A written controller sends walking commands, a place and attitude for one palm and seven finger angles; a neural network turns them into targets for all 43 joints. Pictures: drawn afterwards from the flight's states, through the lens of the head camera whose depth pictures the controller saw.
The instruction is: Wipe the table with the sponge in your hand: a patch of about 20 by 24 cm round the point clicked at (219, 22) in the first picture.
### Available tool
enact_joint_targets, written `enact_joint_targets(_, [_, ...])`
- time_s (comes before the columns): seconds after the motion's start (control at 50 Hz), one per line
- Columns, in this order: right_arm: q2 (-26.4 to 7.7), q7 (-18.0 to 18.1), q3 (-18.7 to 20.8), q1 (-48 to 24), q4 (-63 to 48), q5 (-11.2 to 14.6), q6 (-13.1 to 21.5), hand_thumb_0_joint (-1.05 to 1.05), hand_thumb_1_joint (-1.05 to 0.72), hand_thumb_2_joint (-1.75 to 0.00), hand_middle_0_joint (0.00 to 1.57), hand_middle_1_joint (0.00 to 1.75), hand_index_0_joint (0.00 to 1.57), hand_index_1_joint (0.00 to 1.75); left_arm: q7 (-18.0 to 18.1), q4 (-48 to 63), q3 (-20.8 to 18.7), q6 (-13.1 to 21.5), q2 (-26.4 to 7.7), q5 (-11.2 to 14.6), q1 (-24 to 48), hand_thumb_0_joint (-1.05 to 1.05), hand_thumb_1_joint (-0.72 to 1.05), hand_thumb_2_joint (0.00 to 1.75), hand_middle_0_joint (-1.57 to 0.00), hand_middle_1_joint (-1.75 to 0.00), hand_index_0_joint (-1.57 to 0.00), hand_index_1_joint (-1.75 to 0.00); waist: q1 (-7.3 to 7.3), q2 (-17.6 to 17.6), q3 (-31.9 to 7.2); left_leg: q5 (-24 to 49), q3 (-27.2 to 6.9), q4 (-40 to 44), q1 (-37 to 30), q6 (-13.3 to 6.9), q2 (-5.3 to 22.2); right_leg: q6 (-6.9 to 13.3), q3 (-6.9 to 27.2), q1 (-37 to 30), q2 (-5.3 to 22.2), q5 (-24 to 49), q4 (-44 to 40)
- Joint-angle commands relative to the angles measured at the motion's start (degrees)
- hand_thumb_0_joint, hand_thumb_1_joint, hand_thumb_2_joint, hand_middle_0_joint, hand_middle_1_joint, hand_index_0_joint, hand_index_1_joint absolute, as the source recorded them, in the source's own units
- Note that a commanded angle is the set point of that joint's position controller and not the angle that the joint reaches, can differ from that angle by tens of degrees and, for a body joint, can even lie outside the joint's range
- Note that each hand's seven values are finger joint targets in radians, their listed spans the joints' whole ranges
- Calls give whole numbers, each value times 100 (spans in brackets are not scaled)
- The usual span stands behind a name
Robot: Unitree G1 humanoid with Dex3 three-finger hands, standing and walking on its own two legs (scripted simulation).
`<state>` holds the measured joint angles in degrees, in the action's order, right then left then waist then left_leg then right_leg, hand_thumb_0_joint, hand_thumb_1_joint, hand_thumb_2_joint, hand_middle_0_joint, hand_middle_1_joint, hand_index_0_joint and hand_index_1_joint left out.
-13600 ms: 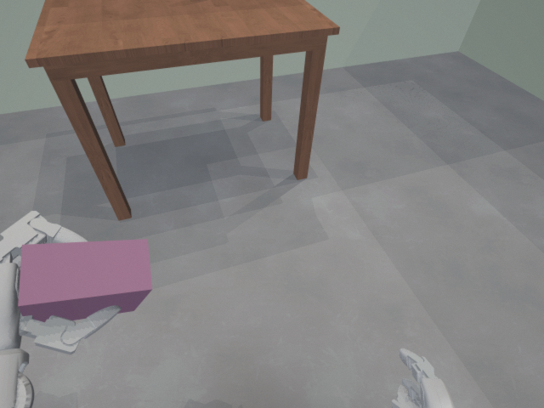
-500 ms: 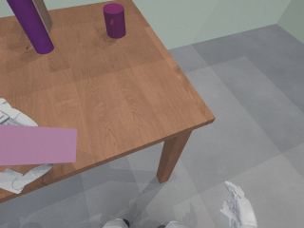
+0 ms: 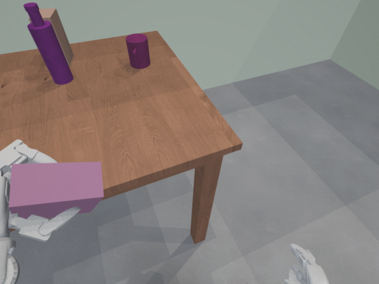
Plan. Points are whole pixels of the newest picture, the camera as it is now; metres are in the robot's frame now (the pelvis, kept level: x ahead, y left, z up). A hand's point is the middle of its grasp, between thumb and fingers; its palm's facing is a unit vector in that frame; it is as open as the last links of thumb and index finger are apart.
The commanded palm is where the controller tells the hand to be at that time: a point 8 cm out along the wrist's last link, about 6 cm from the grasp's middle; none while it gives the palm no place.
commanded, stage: come to a stop and stand still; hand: left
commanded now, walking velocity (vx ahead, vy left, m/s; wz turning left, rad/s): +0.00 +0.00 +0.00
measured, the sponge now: (70, 191) +0.23 +0.21 +0.14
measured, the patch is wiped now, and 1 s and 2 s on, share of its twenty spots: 0.00 0.00 0.00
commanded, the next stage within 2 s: look again from close up in 0.44 s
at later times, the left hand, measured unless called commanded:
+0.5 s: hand out of the picture +0.24 +0.30 +0.21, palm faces +0.53 -0.73 -0.44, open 10.0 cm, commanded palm +0.14 +0.29 +0.18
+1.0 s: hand (14, 174) +0.23 +0.27 +0.19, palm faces +0.35 -0.83 -0.42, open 9.9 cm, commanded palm +0.16 +0.31 +0.18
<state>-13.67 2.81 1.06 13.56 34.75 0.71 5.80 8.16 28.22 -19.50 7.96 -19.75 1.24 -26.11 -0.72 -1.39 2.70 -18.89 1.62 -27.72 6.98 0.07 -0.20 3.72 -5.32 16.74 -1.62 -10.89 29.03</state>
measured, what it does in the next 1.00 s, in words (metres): stands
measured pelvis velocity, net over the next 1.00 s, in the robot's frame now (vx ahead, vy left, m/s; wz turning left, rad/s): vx -0.01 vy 0.04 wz -0.03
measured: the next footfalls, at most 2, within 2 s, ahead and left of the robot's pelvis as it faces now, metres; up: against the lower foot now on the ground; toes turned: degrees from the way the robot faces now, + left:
none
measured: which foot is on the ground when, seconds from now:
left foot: down 0.00-1.00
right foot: down 0.00-1.00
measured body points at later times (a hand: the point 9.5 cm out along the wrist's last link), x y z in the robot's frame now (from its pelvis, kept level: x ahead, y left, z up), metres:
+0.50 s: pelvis -0.02 +0.01 +0.00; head +0.01 +0.01 +0.45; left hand +0.21 +0.34 +0.24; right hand +0.16 -0.19 -0.10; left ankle -0.04 +0.12 -0.73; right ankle +0.06 -0.06 -0.73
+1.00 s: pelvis -0.01 +0.04 +0.00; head +0.01 +0.05 +0.45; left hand +0.20 +0.31 +0.21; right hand +0.18 -0.19 -0.06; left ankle -0.04 +0.12 -0.73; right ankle +0.06 -0.06 -0.73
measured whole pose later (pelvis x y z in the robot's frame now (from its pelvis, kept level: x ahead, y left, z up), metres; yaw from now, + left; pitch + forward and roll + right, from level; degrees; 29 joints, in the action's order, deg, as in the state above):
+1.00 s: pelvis -0.01 +0.04 +0.00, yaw -1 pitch -2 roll -1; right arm -12.9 -0.3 -0.9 10.7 32.2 -1.0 9.9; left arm 3.4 26.7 -20.7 13.1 -22.3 -0.6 -17.5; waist 2.4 -1.1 4.2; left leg -18.8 3.1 -27.9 7.3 -2.5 -1.4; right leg 1.7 -1.9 15.8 -1.8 -7.9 25.5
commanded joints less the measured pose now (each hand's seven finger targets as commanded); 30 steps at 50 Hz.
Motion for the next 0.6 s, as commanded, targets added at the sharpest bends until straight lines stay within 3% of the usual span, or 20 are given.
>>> enact_joint_targets(0.0, [-538, -66, 236, -573, -1011, 52, 282, 0, -90, -90, 20, 30, 20, 30, 58, 1394, -654, 471, -1066, 74, 202, 0, 10, 130, -120, -160, -120, -160, 105, -140, -603, 312, -361, -127, 1166, -263, 169, -114, 1466, -1259, 958, -319, -1027])
enact_joint_targets(0.04, [-511, -67, 225, -468, -999, 63, 218, 0, -90, -90, 20, 30, 20, 30, 60, 1212, -720, 438, -1075, 144, 84, 0, 10, 130, -120, -160, -120, -160, 81, -670, -506, -145, -275, -535, 871, -220, 32, 82, 2043, -542, 1418, -1404, -1713])
enact_joint_targets(0.06, [-477, -51, 195, -441, -969, 56, 179, 0, -90, -90, 20, 30, 20, 30, 67, 1137, -742, 421, -1069, 166, 68, 0, 10, 130, -120, -160, -120, -160, 66, -733, -451, -168, -271, -469, 692, -231, 60, 122, 2025, -244, 1468, -1794, -1835])
enact_joint_targets(0.08, [-491, -48, 185, -463, -936, 25, 149, 0, -90, -90, 20, 30, 20, 30, 63, 1094, -795, 399, -1092, 167, 9, 0, 10, 130, -120, -160, -120, -160, 69, -509, -440, -52, -279, -214, 347, -244, 125, 145, 1898, 99, 1355, -1896, -1728])
enact_joint_targets(0.12, [-465, -1, 111, -458, -929, 7, 94, 0, -90, -90, 20, 30, 20, 30, 75, 1213, -702, 414, -1068, 182, 191, 0, 10, 130, -120, -160, -120, -160, 37, 122, -582, 138, -411, 506, 227, -283, 219, -87, 1231, -102, 819, -1700, -1216])
enact_joint_targets(0.14, [-508, 22, 103, -509, -954, -6, 96, 0, -90, -90, 20, 30, 20, 30, 82, 1287, -671, 432, -1054, 177, 354, 0, 10, 130, -120, -160, -120, -160, 52, 571, -559, 94, -676, 890, 460, -340, 405, -231, 983, -371, 500, -1421, -874])
enact_joint_targets(0.18, [-479, 56, 45, -682, -967, 12, 147, 0, -90, -90, 20, 30, 20, 30, 103, 1379, -638, 414, -1080, 122, 559, 0, 10, 130, -120, -160, -120, -160, 112, 1157, -496, -25, -916, 1257, 882, -419, 716, -344, 650, -799, 225, -580, -327])
enact_joint_targets(0.22, [-468, 48, 53, -633, -997, 37, 168, 0, -90, -90, 20, 30, 20, 30, 82, 1230, -438, 355, -920, 80, 753, 0, 10, 130, -120, -160, -120, -160, 141, 889, -331, 109, -915, 1230, 1368, -398, 748, -347, 594, -1255, 221, -88, -292])
enact_joint_targets(0.28, [-470, 19, 49, -650, -978, 15, 249, 0, -90, -90, 20, 30, 20, 30, 58, 1210, -426, 326, -964, 82, 847, 0, 10, 130, -120, -160, -120, -160, 139, 414, -481, 534, -558, 889, 1057, -262, 478, -298, 775, -1333, 361, 335, -593])
enact_joint_targets(0.34, [-500, -24, 68, -547, -954, -7, 247, 0, -90, -90, 20, 30, 20, 30, 62, 1073, -372, 327, -908, 104, 792, 0, 10, 130, -120, -160, -120, -160, 137, 45, -556, 523, -470, 563, 883, -180, 275, -195, 1172, -1262, 622, 45, -1019])
enact_joint_targets(0.36, [-505, 3, 28, 214, -699, -198, 619, 0, -90, -90, 20, 30, 20, 30, 85, 2146, -3511, 884, -5262, -768, 6642, 0, 10, 130, -120, -160, -120, -160, 190, -182, 421, 1391, 30, -23, 1574, -188, 240, -680, 1084, -593, 371, 1034, -870])
enact_joint_targets(0.38, [-205, -70, -18, -290, -364, 138, 573, 0, -90, -90, 20, 30, 20, 30, -46, -343, -2025, 728, -3192, -230, 5056, 0, 10, 130, -120, -160, -120, -160, 127, 1071, -255, 1492, -436, 118, 822, -122, 713, 121, 983, -245, 1156, 474, -552])
enact_joint_targets(0.4, [-263, -191, -36, -364, -584, 29, 539, 0, -90, -90, 20, 30, 20, 30, -111, -79, -1463, 701, -2238, -86, 3724, 0, 10, 130, -120, -160, -120, -160, 191, 1084, -519, 1593, -451, 348, 556, -33, 558, 110, 1125, -598, 729, 970, -279])
enact_joint_targets(0.42, [-468, -224, 57, -403, -703, -19, 595, 0, -90, -90, 20, 30, 20, 30, -222, -677, -1179, 717, -1814, -28, 3093, 0, 10, 130, -120, -160, -120, -160, 244, 966, -822, 1353, -201, 385, 630, 38, 377, 24, 1205, -1001, 626, 1231, -295])
enact_joint_targets(0.44, [-457, -289, 82, -376, -786, 46, 584, 0, -90, -90, 20, 30, 20, 30, -315, -569, -797, 806, -1423, 77, 2513, 0, 10, 130, -120, -160, -120, -160, 304, 868, -1055, 1052, -156, 293, 699, -27, 265, -138, 1288, -1279, 734, 1204, -423])
enact_joint_targets(0.46, [-463, -378, 91, -327, -838, 70, 538, 0, -90, -90, 20, 30, 20, 30, -349, -438, -667, 828, -1164, 164, 1594, 0, 10, 130, -120, -160, -120, -160, 334, 713, -1183, 661, -116, 360, 786, -87, 236, -286, 1300, -1516, 795, 884, -571])
enact_joint_targets(0.48, [-416, -491, 94, -484, -886, 128, 534, 0, -90, -90, 20, 30, 20, 30, -424, -339, -283, 823, -582, 273, 952, 0, 10, 130, -120, -160, -120, -160, 331, 686, -1299, 629, -112, 524, 689, -135, 270, -328, 1151, -1596, 688, 789, -513])
enact_joint_targets(0.54, [-445, -557, 88, -562, -1082, 140, 436, 0, -90, -90, 20, 30, 20, 30, -423, 589, -353, 830, -815, 203, 155, 0, 10, 130, -120, -160, -120, -160, 379, -241, -1100, 406, -182, 691, 1104, -216, 378, -393, 999, -1763, 600, 238, -627])
enact_joint_targets(0.56, [-458, -519, 96, -603, -1094, 130, 429, 0, -90, -90, 20, 30, 20, 30, -383, 653, -576, 820, -1033, 178, 108, 0, 10, 130, -120, -160, -120, -160, 383, -595, -1060, 354, -167, 686, 1092, -188, 337, -367, 1031, -1681, 573, -12, -790])
enact_joint_targets(0.58, [-486, -468, 93, -702, -1061, 124, 399, 0, -90, -90, 20, 30, 20, 30, -297, 601, -995, 786, -1409, 185, 18, 0, 10, 130, -120, -160, -120, -160, 375, -548, -1020, 405, -151, 754, 937, -155, 337, -308, 997, -1505, 521, -97, -803])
